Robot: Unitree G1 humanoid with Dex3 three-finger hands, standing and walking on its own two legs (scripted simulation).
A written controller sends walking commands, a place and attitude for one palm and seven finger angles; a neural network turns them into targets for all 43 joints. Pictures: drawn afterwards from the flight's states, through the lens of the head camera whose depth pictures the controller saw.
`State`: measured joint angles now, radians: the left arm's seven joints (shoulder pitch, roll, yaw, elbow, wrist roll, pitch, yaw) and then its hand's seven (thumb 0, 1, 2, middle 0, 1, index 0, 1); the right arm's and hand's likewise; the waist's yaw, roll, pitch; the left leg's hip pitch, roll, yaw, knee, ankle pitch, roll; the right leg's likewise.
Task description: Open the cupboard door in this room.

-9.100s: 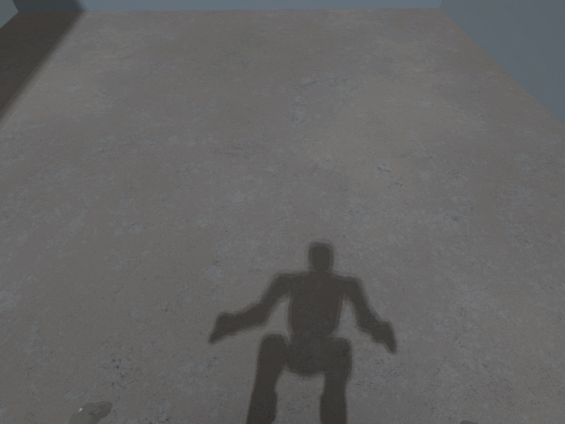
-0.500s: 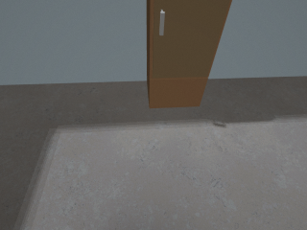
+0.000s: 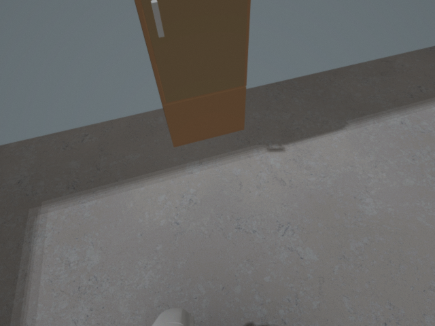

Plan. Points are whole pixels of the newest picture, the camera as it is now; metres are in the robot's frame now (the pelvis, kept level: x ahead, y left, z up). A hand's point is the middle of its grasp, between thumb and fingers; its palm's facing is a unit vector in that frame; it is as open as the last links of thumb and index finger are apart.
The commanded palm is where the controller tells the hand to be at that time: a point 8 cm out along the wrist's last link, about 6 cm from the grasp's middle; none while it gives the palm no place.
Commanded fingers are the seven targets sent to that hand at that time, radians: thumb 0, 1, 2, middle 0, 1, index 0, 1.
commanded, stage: walk to a spot facing it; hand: left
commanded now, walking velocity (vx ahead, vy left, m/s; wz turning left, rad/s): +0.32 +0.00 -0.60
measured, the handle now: (157, 17) +1.12 +0.35 +0.03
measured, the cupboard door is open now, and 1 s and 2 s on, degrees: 0 0 0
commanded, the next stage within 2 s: turn to face it in 1.46 s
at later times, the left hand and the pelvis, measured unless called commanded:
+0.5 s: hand (118, 273) +0.24 +0.27 -0.17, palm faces -0.25 -0.95 -0.19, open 7.4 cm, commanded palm none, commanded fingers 0.00 0.90 0.90 -0.20 -0.30 -0.20 -0.30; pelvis +0.16 +0.07 +0.01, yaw -18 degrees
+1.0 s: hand (236, 163) +0.57 +0.01 -0.16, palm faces -0.64 -0.76 -0.15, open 7.4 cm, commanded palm none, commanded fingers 0.00 0.90 0.90 -0.20 -0.30 -0.20 -0.30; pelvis +0.34 -0.03 -0.01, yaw -35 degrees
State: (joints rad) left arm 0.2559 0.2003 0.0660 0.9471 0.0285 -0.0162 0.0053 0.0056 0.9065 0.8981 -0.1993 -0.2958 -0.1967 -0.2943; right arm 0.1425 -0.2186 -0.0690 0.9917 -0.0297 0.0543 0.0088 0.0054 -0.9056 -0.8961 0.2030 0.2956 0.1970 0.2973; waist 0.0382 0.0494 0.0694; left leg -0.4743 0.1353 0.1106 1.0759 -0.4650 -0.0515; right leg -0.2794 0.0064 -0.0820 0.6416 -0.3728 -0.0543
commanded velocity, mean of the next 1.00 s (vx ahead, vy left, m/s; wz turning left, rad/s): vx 0.29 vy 0.00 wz -0.59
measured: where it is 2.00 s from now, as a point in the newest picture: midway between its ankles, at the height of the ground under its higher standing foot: (251, 257)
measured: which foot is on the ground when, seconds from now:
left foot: up 0.00-0.34, down 0.36-0.90, up 0.92-1.00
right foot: down 0.00-0.36, up 0.38-0.90, down 0.92-1.00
